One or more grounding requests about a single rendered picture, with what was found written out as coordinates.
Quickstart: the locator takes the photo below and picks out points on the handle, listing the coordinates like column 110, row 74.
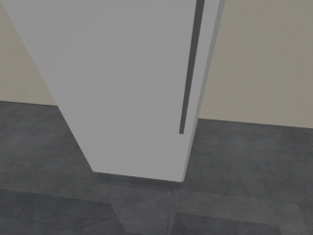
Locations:
column 191, row 62

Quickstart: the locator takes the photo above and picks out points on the fridge door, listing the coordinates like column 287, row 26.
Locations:
column 117, row 71

